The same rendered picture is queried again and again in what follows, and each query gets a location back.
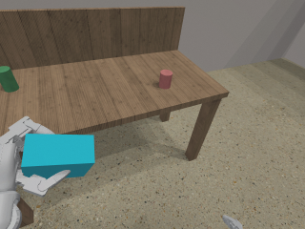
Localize robot right hand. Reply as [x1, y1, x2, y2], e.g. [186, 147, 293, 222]
[222, 215, 243, 229]

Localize sponge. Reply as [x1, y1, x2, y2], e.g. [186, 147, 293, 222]
[21, 134, 95, 179]

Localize left robot forearm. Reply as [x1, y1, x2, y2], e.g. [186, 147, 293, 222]
[0, 191, 22, 229]

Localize robot left hand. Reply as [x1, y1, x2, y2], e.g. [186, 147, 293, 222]
[0, 116, 71, 198]

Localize table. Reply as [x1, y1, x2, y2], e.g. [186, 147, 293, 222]
[0, 6, 229, 228]

